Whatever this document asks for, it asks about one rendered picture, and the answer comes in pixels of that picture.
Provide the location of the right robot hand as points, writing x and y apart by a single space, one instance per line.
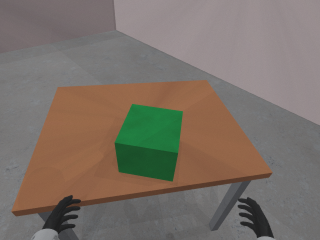
260 224

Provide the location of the carton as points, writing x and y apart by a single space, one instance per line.
148 142

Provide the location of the robot left forearm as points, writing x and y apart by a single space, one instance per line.
45 234

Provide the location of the table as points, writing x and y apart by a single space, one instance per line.
75 153

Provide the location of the left robot hand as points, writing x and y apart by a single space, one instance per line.
57 217

